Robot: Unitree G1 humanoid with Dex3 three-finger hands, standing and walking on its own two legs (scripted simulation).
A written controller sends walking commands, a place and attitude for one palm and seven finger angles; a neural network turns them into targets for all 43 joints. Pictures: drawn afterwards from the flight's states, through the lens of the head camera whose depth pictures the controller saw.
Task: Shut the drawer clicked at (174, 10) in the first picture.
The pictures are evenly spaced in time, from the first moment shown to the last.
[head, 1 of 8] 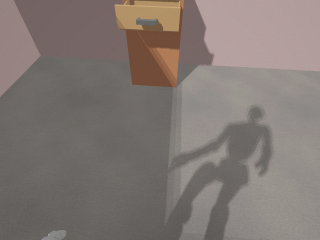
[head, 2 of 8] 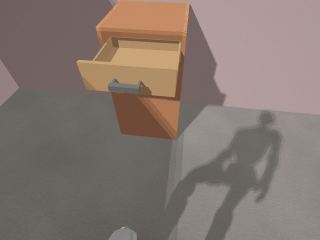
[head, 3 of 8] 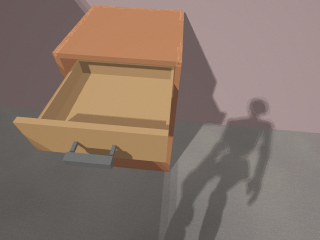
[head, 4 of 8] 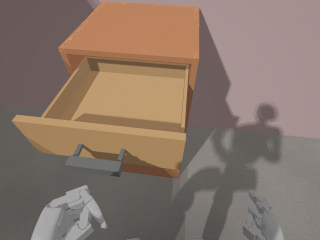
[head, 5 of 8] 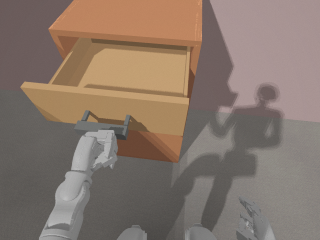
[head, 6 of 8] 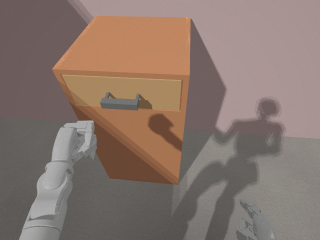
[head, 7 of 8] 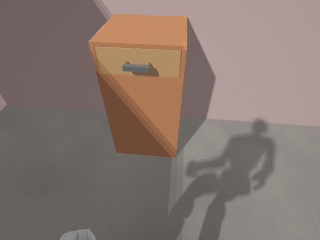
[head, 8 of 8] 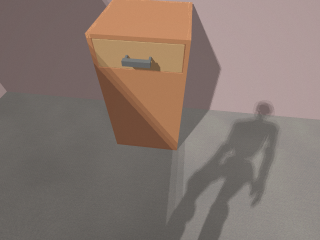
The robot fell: no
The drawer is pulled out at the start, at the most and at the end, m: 0.30 0.30 0.00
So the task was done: yes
